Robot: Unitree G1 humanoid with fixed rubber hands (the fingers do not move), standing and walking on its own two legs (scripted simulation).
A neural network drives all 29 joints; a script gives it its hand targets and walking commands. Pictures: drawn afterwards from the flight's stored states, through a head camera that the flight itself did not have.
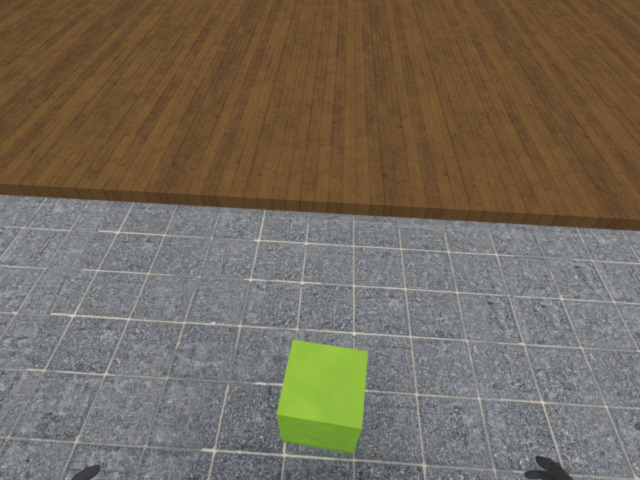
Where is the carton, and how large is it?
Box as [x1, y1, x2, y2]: [276, 340, 367, 453]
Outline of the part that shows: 293,340 276,414 281,440 352,453 361,429 367,351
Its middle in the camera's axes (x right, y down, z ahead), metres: +0.00 +0.45 +1.10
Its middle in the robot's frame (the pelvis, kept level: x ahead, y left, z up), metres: +0.44 -0.02 -0.66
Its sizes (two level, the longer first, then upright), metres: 0.210 0.200 0.250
